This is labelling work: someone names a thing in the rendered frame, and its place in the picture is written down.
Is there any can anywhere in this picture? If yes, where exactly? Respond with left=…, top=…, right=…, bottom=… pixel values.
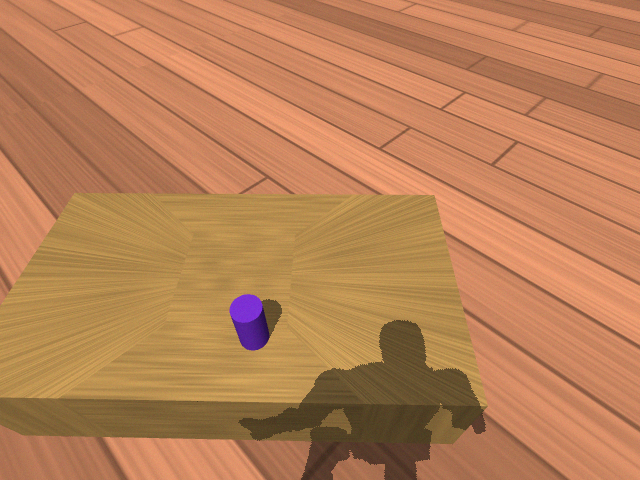
left=230, top=294, right=269, bottom=351

